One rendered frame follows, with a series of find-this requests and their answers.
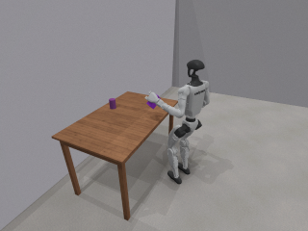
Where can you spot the right robot upper arm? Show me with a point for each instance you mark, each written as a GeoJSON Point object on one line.
{"type": "Point", "coordinates": [206, 99]}

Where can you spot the left robot hand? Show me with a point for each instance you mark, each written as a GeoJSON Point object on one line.
{"type": "Point", "coordinates": [152, 97]}

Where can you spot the right robot shin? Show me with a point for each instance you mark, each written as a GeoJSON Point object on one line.
{"type": "Point", "coordinates": [184, 152]}

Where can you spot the table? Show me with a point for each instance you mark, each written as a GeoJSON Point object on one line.
{"type": "Point", "coordinates": [113, 135]}

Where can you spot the sponge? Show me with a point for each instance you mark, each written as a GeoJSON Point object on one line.
{"type": "Point", "coordinates": [152, 105]}

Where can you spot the robot left forearm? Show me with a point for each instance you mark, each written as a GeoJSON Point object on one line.
{"type": "Point", "coordinates": [171, 110]}

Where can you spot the robot torso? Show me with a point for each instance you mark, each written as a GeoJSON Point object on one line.
{"type": "Point", "coordinates": [193, 107]}

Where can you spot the left robot upper arm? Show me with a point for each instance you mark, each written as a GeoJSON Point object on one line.
{"type": "Point", "coordinates": [182, 99]}

